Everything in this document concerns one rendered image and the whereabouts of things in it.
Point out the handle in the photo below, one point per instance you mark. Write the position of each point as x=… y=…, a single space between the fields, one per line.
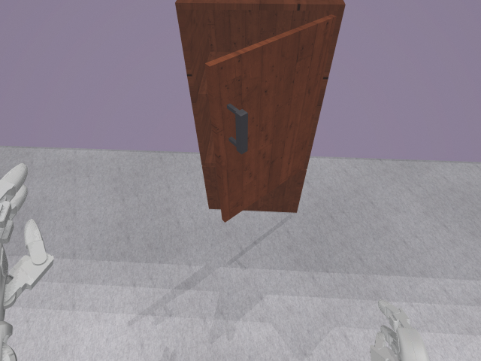
x=241 y=119

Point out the robot right hand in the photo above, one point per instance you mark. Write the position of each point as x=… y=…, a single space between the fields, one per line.
x=406 y=342

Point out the left robot forearm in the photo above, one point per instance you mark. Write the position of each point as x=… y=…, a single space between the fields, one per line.
x=6 y=352

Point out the robot left hand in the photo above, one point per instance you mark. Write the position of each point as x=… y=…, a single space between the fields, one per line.
x=30 y=269

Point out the cupboard door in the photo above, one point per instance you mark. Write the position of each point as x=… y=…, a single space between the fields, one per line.
x=277 y=82

